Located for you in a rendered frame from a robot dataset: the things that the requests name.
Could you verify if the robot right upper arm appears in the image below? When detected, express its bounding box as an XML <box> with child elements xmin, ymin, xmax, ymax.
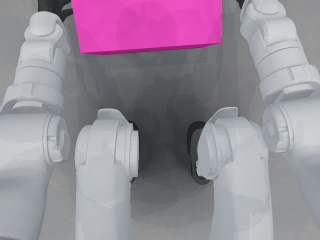
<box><xmin>261</xmin><ymin>95</ymin><xmax>320</xmax><ymax>230</ymax></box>

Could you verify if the left robot shin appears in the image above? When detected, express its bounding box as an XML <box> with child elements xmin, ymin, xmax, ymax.
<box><xmin>74</xmin><ymin>108</ymin><xmax>133</xmax><ymax>179</ymax></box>

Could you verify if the robot left upper arm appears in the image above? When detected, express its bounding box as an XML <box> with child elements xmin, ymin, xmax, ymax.
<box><xmin>0</xmin><ymin>113</ymin><xmax>71</xmax><ymax>240</ymax></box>

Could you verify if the right robot forearm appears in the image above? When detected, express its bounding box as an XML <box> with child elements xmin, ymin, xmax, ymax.
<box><xmin>240</xmin><ymin>0</ymin><xmax>320</xmax><ymax>104</ymax></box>

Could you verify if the carton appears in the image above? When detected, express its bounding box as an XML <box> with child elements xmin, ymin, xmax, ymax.
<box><xmin>71</xmin><ymin>0</ymin><xmax>222</xmax><ymax>55</ymax></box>

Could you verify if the left robot forearm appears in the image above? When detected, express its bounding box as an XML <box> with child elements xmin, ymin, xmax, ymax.
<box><xmin>0</xmin><ymin>11</ymin><xmax>70</xmax><ymax>116</ymax></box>

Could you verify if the right robot foot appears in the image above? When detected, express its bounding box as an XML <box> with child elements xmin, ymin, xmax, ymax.
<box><xmin>187</xmin><ymin>121</ymin><xmax>210</xmax><ymax>185</ymax></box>

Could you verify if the robot left hand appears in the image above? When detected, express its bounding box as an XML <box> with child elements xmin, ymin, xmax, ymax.
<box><xmin>37</xmin><ymin>0</ymin><xmax>74</xmax><ymax>24</ymax></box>

